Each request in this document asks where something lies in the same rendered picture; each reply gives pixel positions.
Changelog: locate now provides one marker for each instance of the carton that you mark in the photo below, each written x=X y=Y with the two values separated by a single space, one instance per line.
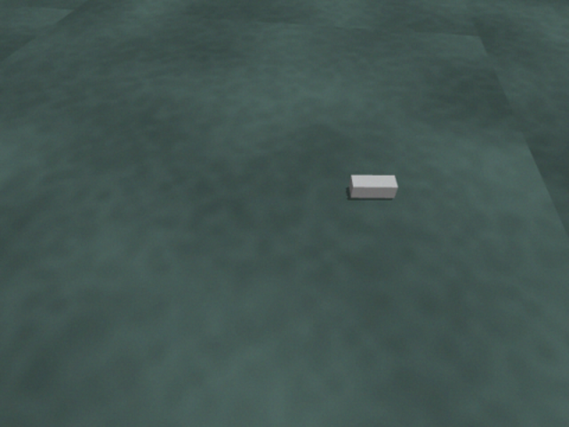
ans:
x=374 y=186

